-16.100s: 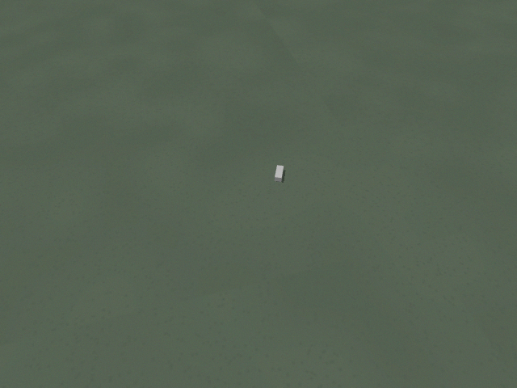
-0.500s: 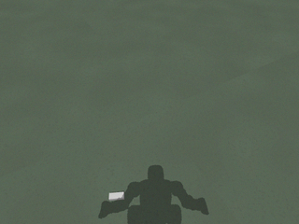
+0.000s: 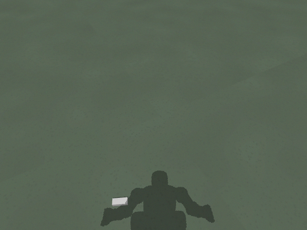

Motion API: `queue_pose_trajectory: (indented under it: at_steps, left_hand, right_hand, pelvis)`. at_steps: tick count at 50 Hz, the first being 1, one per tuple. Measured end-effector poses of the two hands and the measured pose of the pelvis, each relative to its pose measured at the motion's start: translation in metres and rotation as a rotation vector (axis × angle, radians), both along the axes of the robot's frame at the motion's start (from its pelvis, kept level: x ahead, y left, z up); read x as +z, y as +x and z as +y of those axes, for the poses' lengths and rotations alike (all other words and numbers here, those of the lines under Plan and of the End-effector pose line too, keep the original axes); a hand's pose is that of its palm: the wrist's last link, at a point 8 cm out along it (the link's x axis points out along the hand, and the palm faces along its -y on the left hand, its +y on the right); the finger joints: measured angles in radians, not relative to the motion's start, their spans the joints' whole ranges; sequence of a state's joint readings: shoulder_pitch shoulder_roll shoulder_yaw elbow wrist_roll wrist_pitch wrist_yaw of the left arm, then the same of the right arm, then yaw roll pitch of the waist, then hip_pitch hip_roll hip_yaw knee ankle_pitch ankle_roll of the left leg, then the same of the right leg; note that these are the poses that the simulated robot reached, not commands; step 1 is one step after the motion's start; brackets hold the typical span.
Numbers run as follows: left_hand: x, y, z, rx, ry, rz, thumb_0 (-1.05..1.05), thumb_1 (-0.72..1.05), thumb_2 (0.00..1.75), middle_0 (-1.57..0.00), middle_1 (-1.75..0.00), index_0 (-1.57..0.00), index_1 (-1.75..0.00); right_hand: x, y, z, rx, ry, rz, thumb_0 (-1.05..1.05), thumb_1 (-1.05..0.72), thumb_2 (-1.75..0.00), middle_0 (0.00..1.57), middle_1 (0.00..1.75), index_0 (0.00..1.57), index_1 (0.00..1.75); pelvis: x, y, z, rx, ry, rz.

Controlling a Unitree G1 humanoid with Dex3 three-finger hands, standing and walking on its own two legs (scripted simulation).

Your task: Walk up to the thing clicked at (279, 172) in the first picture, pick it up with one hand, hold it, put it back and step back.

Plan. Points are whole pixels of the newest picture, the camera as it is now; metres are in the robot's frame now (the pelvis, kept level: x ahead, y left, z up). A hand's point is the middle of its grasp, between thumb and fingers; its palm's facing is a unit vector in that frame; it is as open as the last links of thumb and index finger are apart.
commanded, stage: stand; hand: left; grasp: from above
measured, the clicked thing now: (120, 201) +0.42 +0.21 -0.77
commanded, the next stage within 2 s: rise first in 0.28 s
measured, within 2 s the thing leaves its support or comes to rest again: neither
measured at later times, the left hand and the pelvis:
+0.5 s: hand out of the picture +0.10 +0.25 -0.16, palm faces +0.05 -0.94 -0.33, open 7.6 cm; pelvis -0.01 +0.00 -0.01, yaw +1 degrees
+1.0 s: hand out of the picture +0.13 +0.26 -0.22, palm faces -0.11 -0.90 -0.42, open 13.1 cm; pelvis -0.01 +0.00 -0.08, yaw +0 degrees
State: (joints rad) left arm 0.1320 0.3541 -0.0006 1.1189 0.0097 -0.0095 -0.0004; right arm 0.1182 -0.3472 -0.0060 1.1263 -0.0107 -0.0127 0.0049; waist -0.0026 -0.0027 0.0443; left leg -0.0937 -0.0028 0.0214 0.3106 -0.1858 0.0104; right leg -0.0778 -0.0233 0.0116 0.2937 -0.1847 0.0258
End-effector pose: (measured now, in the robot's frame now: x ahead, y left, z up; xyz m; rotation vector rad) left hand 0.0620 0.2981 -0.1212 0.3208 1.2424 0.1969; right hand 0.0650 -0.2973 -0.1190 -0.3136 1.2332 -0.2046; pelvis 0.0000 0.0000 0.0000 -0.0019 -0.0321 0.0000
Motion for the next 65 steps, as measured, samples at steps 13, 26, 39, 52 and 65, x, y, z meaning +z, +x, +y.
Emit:
queue_pose_trajectory:
  at_steps: [13,26,39,52,65]
  left_hand:
    - [0.000,-0.004,0.000,0.002,-0.001,0.008,0.00,0.90,0.90,-0.20,-0.30,-0.21,-0.30]
    - [-0.007,0.040,-0.005,0.039,-0.016,-0.111,0.01,0.76,0.90,-0.22,-0.41,-0.22,-0.43]
    - [-0.028,0.078,-0.002,-0.080,0.034,-0.076,0.00,-0.03,0.87,-0.22,-0.80,-0.22,-0.81]
    - [-0.060,0.063,0.002,-0.138,0.080,-0.091,0.00,-0.38,0.86,-0.24,-0.87,-0.24,-0.89]
    - [-0.081,0.049,0.002,-0.200,0.126,-0.078,-0.01,-0.42,0.86,-0.21,-0.92,-0.22,-0.93]
  right_hand:
    - [-0.001,-0.003,0.001,0.004,0.002,0.009,0.00,-0.90,-0.90,0.20,0.30,0.20,0.30]
    - [-0.003,0.010,0.016,0.016,0.016,-0.109,0.00,-0.91,-0.90,0.20,0.30,0.20,0.30]
    - [-0.020,0.023,0.039,-0.009,0.073,-0.233,0.00,-0.89,-0.89,0.20,0.30,0.20,0.30]
    - [-0.045,0.070,0.041,0.070,0.040,-0.367,0.01,-0.90,-0.90,0.20,0.30,0.20,0.30]
    - [-0.065,0.087,0.054,0.133,0.061,-0.455,0.01,-0.90,-0.90,0.20,0.30,0.20,0.30]
  pelvis:
    - [0.000,-0.001,0.000,0.003,0.001,0.002]
    - [-0.010,-0.012,-0.003,0.019,-0.004,0.088]
    - [-0.038,-0.009,-0.002,0.002,-0.015,0.213]
    - [-0.081,-0.010,-0.001,0.011,-0.030,0.315]
    - [-0.111,-0.020,-0.001,0.016,-0.042,0.380]
